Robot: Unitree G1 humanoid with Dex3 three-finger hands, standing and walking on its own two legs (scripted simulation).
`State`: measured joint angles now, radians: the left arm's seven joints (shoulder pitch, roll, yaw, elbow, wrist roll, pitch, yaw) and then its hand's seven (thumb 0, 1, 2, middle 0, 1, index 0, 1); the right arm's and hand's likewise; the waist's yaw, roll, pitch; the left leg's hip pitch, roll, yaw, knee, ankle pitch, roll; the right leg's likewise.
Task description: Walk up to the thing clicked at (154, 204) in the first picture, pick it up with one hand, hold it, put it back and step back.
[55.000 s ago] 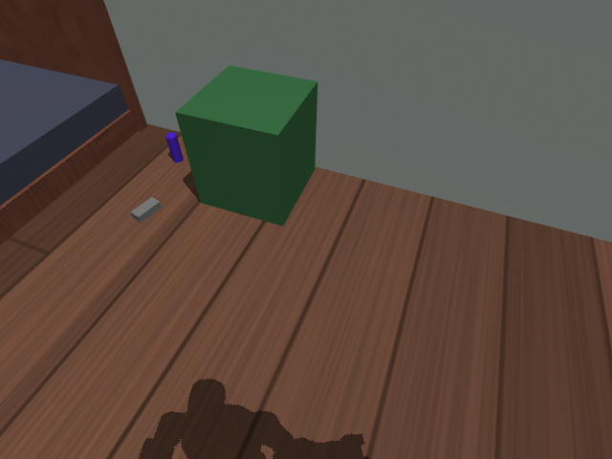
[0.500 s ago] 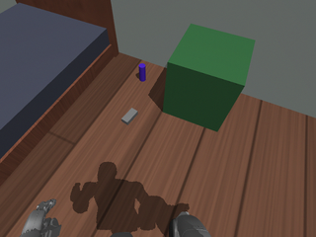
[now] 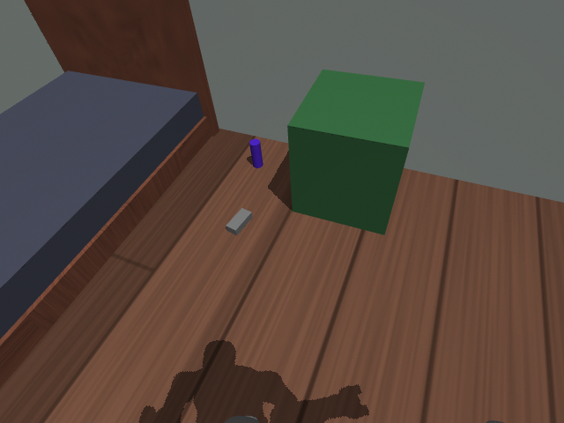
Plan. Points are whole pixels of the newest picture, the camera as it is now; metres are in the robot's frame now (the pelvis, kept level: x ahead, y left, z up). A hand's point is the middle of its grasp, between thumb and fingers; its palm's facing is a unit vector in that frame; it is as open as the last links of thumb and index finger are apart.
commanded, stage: step back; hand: left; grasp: from above
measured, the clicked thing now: (239, 221) +1.06 +0.28 -0.75
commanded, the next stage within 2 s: stand in 0.98 s
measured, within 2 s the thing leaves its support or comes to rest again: neither
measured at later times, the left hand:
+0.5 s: hand out of the picture +0.06 +0.26 -0.14, palm faces +0.08 -0.91 -0.40, open 7.4 cm
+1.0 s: hand out of the picture +0.09 +0.29 -0.15, palm faces +0.09 -0.93 -0.36, open 7.4 cm
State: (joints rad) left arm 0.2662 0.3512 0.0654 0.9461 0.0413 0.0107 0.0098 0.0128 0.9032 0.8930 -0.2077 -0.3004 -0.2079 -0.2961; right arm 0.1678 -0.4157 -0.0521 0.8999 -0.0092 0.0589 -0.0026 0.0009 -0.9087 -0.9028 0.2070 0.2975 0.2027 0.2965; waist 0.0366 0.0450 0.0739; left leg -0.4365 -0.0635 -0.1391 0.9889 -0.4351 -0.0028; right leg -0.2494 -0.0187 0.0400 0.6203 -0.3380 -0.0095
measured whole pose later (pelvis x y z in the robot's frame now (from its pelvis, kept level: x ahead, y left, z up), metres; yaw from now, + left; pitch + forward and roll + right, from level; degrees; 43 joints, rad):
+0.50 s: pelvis +0.00 -0.01 +0.00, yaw +4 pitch -3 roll +0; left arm 0.20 0.35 0.07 0.97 0.04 -0.05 -0.01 0.01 0.91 0.89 -0.21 -0.30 -0.21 -0.30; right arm 0.25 -0.39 -0.06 0.98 -0.02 0.02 0.00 0.00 -0.91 -0.90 0.21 0.30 0.20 0.30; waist 0.01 0.04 0.05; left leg -0.31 -0.02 -0.09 0.88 -0.52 0.01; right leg -0.26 0.01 -0.06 0.59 -0.29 -0.05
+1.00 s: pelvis +0.03 +0.02 +0.00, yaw +4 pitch -2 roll -1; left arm 0.13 0.36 0.03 1.05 0.00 -0.02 0.00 0.01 0.91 0.89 -0.20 -0.30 -0.20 -0.30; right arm 0.08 -0.33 -0.01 1.06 -0.01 0.00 0.01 0.00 -0.91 -0.90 0.21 0.30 0.20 0.30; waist 0.02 0.00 0.07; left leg -0.27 0.04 0.01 0.56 -0.26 -0.01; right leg -0.19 -0.03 -0.04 0.54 -0.31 0.02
